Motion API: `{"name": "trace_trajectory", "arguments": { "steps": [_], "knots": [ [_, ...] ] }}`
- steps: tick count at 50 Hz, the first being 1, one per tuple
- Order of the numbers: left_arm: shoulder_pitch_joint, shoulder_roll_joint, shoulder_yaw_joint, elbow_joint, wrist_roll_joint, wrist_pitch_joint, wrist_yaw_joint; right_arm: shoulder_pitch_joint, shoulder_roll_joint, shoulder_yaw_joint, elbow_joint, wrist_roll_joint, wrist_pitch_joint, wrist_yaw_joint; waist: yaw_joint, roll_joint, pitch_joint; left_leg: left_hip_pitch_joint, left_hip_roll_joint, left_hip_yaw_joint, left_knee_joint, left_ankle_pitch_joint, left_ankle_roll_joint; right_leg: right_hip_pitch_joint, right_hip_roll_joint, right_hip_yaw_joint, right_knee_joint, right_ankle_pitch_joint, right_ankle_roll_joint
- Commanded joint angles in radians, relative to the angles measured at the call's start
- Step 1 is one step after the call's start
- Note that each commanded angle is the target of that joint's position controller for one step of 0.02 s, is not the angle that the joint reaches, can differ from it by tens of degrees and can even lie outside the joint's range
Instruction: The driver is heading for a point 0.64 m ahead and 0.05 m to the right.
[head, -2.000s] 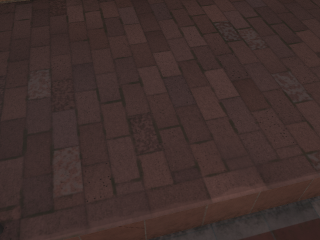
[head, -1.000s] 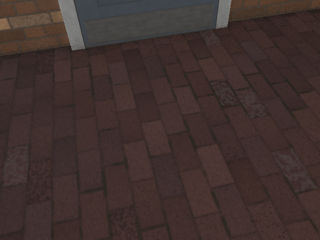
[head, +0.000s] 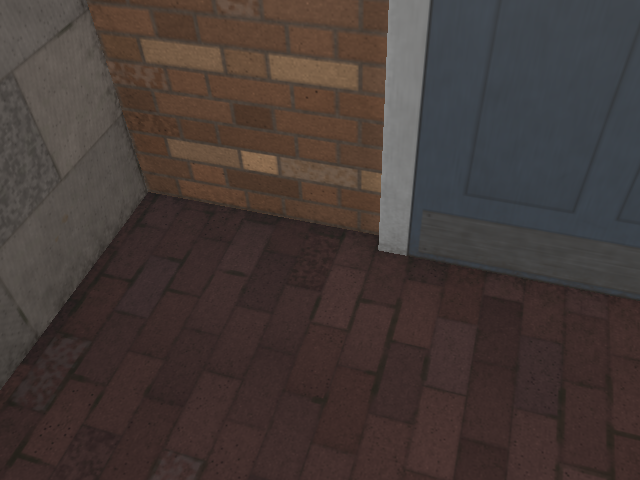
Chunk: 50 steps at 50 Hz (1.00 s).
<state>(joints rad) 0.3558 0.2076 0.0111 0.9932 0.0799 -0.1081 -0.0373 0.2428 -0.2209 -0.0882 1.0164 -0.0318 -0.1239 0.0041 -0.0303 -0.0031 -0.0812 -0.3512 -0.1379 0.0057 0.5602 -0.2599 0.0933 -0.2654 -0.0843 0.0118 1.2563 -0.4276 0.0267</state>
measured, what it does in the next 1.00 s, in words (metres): walks ahead: right foot, then left foot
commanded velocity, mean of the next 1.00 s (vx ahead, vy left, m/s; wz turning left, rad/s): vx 0.48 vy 0.00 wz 0.17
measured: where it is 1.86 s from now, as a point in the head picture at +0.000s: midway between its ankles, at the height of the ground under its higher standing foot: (303, 468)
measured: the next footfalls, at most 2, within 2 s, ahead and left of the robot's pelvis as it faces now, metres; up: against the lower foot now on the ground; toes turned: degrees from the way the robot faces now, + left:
right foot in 0.30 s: +0.38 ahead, -0.12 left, +0.00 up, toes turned +15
left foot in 0.78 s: +0.48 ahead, +0.18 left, +0.00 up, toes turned +13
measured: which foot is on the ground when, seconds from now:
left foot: down 0.00-0.32, up 0.34-0.76, down 0.78-1.00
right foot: up 0.00-0.28, down 0.30-0.78, up 0.80-1.00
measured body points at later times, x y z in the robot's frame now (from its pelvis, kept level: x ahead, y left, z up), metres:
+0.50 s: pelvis +0.27 -0.04 +0.02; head +0.29 -0.04 +0.47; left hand +0.26 +0.24 -0.11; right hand +0.46 -0.27 -0.10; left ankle +0.23 +0.10 -0.63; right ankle +0.34 -0.13 -0.72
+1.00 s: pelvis +0.46 +0.07 +0.02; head +0.49 +0.08 +0.47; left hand +0.54 +0.36 -0.10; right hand +0.61 -0.19 -0.08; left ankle +0.44 +0.17 -0.72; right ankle +0.54 -0.08 -0.66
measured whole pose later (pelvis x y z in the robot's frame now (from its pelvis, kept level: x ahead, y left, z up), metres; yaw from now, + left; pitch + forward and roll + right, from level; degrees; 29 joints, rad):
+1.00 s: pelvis +0.46 +0.07 +0.02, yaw +9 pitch +2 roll +0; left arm 0.19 0.31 0.06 0.81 0.00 -0.05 0.01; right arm 0.24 -0.26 -0.06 0.79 -0.01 -0.10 0.01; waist -0.01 -0.04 0.01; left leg -0.20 -0.01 0.07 0.33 -0.18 0.03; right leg -0.61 -0.07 0.03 0.97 -0.30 0.03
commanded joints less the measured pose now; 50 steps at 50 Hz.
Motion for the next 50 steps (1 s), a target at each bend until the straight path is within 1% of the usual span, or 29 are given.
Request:
{"name": "trace_trajectory", "arguments": {
  "steps": [1, 2, 4, 6, 7, 9, 11, 14, 15, 16, 17, 18, 19, 20, 21, 23, 28, 31, 35, 37, 38, 39, 40, 41, 42, 44, 46, 49, 50],
  "knots": [
    [-0.176, 0.035, 0.006, -0.155, 0.020, -0.019, 0.021, 0.080, -0.014, 0.008, 0.016, 0.021, -0.009, 0.016, 0.003, -0.001, 0.034, 0.256, 0.306, -0.423, -0.257, 0.422, 0.279, -0.459, -0.014, 0.107, 0.123, 0.045, -0.065],
    [-0.260, 0.120, 0.046, -0.253, -0.148, -0.058, 0.056, -0.016, -0.022, 0.023, -0.080, 0.078, 0.002, 0.017, 0.082, -0.082, 0.135, 0.061, 0.299, -0.539, -0.327, 0.382, 0.262, -0.425, 0.019, 0.065, 0.139, 0.053, -0.021],
    [-0.199, 0.098, 0.036, -0.248, -0.127, -0.065, 0.064, -0.084, -0.103, 0.015, -0.142, 0.055, 0.023, -0.002, 0.135, -0.045, 0.137, -0.053, 0.302, -0.440, -0.361, 0.320, 0.221, -0.407, -0.034, 0.070, -0.074, 0.065, -0.003],
    [-0.294, 0.062, 0.022, -0.260, -0.083, -0.058, 0.066, -0.021, -0.139, 0.004, -0.171, 0.040, 0.036, -0.025, 0.082, -0.016, 0.142, -0.209, 0.191, -0.292, -0.358, 0.339, 0.160, -0.224, 0.009, -0.013, -0.398, 0.255, 0.016],
    [-0.350, 0.044, 0.018, -0.266, -0.075, -0.051, 0.064, 0.059, -0.133, 0.002, -0.160, 0.042, 0.040, -0.031, 0.038, 0.022, 0.113, -0.217, 0.144, -0.259, -0.336, 0.288, 0.140, -0.139, 0.053, -0.032, -0.496, 0.367, 0.026],
    [-0.394, 0.069, 0.028, -0.291, -0.102, -0.031, 0.069, 0.158, -0.144, -0.005, -0.147, 0.058, 0.044, -0.034, 0.003, 0.094, 0.076, -0.153, 0.154, -0.308, -0.313, 0.190, 0.121, -0.074, 0.095, -0.010, -0.625, 0.484, 0.047],
    [-0.414, 0.117, 0.045, -0.306, -0.115, -0.017, 0.074, 0.187, -0.129, -0.006, -0.149, 0.075, 0.044, -0.040, 0.003, 0.110, 0.068, -0.022, 0.190, -0.378, -0.258, 0.102, 0.098, -0.076, 0.091, 0.033, -0.730, 0.484, 0.048],
    [-0.278, 0.172, 0.072, -0.261, -0.094, -0.031, 0.061, 0.183, -0.094, -0.005, -0.173, 0.058, 0.049, -0.048, 0.071, 0.128, -0.008, 0.151, 0.183, -0.370, -0.008, 0.339, 0.052, 0.028, 0.081, 0.023, -0.790, 0.382, -0.030],
    [-0.121, 0.209, 0.084, -0.228, -0.073, -0.040, 0.054, 0.161, -0.056, 0.007, -0.199, 0.047, 0.046, -0.041, 0.137, 0.096, -0.119, 0.073, 0.145, -0.320, 0.216, 0.321, 0.021, 0.247, -0.020, 0.105, -0.753, 0.378, -0.094],
    [0.035, 0.282, 0.106, -0.191, -0.052, -0.031, 0.056, 0.305, 0.013, 0.021, -0.200, 0.055, 0.038, -0.036, 0.116, -0.172, -0.264, -0.200, 0.031, -0.201, 0.560, 0.048, -0.049, 0.577, -0.235, 0.494, -0.820, 0.279, -0.250],
    [0.049, 0.279, 0.110, -0.166, -0.074, -0.027, 0.043, 0.393, -0.008, 0.030, -0.189, 0.075, 0.029, -0.027, 0.090, -0.397, -0.285, -0.394, 0.043, -0.185, 0.765, -0.280, -0.058, 0.621, -0.365, 0.881, -0.961, 0.040, -0.357],
    [-0.034, 0.182, 0.090, -0.189, -0.086, -0.021, 0.044, 0.302, -0.080, 0.014, -0.195, 0.076, 0.029, -0.024, 0.101, -0.245, -0.143, -0.478, 0.105, -0.198, 0.879, -0.207, -0.059, 0.506, -0.323, 0.803, -0.983, -0.085, -0.325],
    [-0.109, 0.140, 0.077, -0.205, -0.088, -0.011, 0.045, 0.154, -0.114, 0.010, -0.230, 0.064, 0.029, -0.022, 0.106, -0.102, -0.043, -0.461, 0.146, -0.158, 0.875, -0.120, -0.051, 0.345, -0.269, 0.612, -0.984, -0.038, -0.279],
    [-0.170, 0.138, 0.071, -0.207, -0.076, -0.007, 0.038, 0.071, -0.112, 0.004, -0.262, 0.049, 0.029, -0.026, 0.078, -0.042, 0.019, -0.427, 0.181, -0.123, 0.814, -0.070, -0.043, 0.200, -0.217, 0.494, -1.005, 0.073, -0.259],
    [-0.194, 0.133, 0.066, -0.201, -0.071, -0.009, 0.037, 0.048, -0.109, 0.000, -0.281, 0.035, 0.033, -0.029, 0.049, -0.043, 0.052, -0.378, 0.218, -0.119, 0.742, -0.045, -0.040, 0.106, -0.177, 0.415, -1.023, 0.170, -0.242],
    [-0.179, 0.113, 0.060, -0.172, -0.071, -0.012, 0.030, 0.073, -0.069, 0.006, -0.289, 0.042, 0.045, -0.030, 0.020, -0.070, 0.054, -0.304, 0.235, -0.092, 0.637, -0.046, -0.043, 0.027, -0.126, 0.308, -1.052, 0.286, -0.238],
    [-0.118, 0.206, 0.083, -0.148, -0.089, -0.005, 0.044, -0.102, -0.032, 0.036, -0.360, 0.032, 0.044, -0.023, 0.061, -0.055, 0.039, -0.250, 0.241, -0.046, 0.253, 0.107, -0.075, 0.027, -0.137, 0.198, -1.095, 0.373, -0.256],
    [-0.066, 0.235, 0.088, -0.131, -0.104, 0.003, 0.045, -0.192, -0.055, 0.038, -0.384, 0.047, 0.043, -0.012, 0.095, -0.074, 0.052, -0.188, 0.207, -0.030, 0.093, 0.196, -0.087, 0.047, -0.135, 0.165, -1.090, 0.316, -0.240],
    [0.003, 0.239, 0.086, -0.109, -0.104, 0.025, 0.036, -0.284, -0.091, 0.031, -0.423, 0.050, 0.026, 0.002, 0.117, -0.091, 0.092, -0.127, 0.166, -0.020, -0.036, 0.147, -0.079, 0.094, -0.148, 0.210, -1.027, 0.290, -0.217],
    [0.003, 0.243, 0.085, -0.107, -0.107, 0.037, 0.040, -0.228, -0.119, 0.017, -0.410, 0.050, 0.015, 0.005, 0.070, -0.091, 0.066, 0.019, 0.144, -0.008, -0.135, 0.140, -0.057, 0.088, -0.128, 0.221, -0.946, 0.304, -0.184],
    [-0.001, 0.225, 0.078, -0.110, -0.101, 0.037, 0.040, -0.136, -0.152, -0.001, -0.386, 0.044, 0.013, -0.002, 0.024, -0.084, 0.013, 0.181, 0.154, -0.018, -0.147, 0.142, -0.036, 0.042, -0.086, 0.194, -0.843, 0.368, -0.156],
    [-0.045, 0.169, 0.059, -0.137, -0.091, 0.029, 0.036, 0.041, -0.213, -0.024, -0.360, 0.022, 0.013, -0.013, -0.070, -0.009, -0.092, 0.441, 0.304, -0.164, -0.125, 0.174, 0.023, -0.125, -0.013, 0.125, -0.568, 0.311, -0.109],
    [0.015, 0.083, 0.031, -0.173, -0.089, 0.007, 0.036, 0.135, -0.299, -0.046, -0.343, 0.009, 0.028, -0.019, -0.070, 0.244, -0.199, 0.724, 0.552, -0.489, -0.161, 0.168, 0.154, -0.469, 0.085, -0.007, -0.246, -0.056, -0.051],
    [-0.001, 0.155, 0.047, -0.176, -0.109, -0.006, 0.038, 0.180, -0.252, -0.039, -0.330, 0.012, 0.029, -0.020, -0.092, 0.225, -0.190, 0.682, 0.584, -0.621, -0.222, 0.045, 0.204, -0.588, 0.060, 0.072, -0.063, -0.144, -0.040],
    [-0.049, 0.197, 0.058, -0.184, -0.113, -0.001, 0.042, 0.131, -0.204, -0.023, -0.338, 0.019, 0.020, -0.015, -0.082, 0.169, -0.099, 0.600, 0.545, -0.517, -0.246, 0.034, 0.172, -0.629, 0.023, 0.096, 0.003, -0.059, -0.043],
    [-0.084, 0.192, 0.065, -0.188, -0.090, 0.022, 0.054, -0.022, -0.138, 0.003, -0.350, 0.018, 0.010, -0.002, -0.006, 0.118, 0.016, 0.376, 0.452, -0.309, -0.280, 0.365, 0.131, -0.537, -0.007, 0.077, -0.047, 0.044, -0.019],
    [-0.051, 0.152, 0.062, -0.192, -0.080, 0.051, 0.053, -0.091, -0.132, 0.006, -0.335, 0.017, 0.000, 0.004, 0.067, 0.105, 0.057, 0.226, 0.411, -0.183, -0.309, 0.603, 0.110, -0.412, -0.017, 0.068, -0.125, 0.061, -0.004],
    [-0.064, 0.096, 0.043, -0.216, -0.079, 0.067, 0.044, -0.135, -0.165, -0.003, -0.311, 0.017, 0.003, 0.002, 0.091, 0.091, 0.044, 0.146, 0.353, -0.036, -0.307, 0.716, 0.109, -0.291, -0.002, 0.018, -0.349, 0.161, 0.013],
    [-0.106, 0.080, 0.032, -0.228, -0.073, 0.066, 0.038, -0.132, -0.176, -0.006, -0.300, 0.021, 0.009, -0.002, 0.073, 0.094, 0.042, 0.126, 0.332, -0.004, -0.303, 0.716, 0.108, -0.243, 0.007, -0.004, -0.442, 0.219, 0.016]
  ]
}}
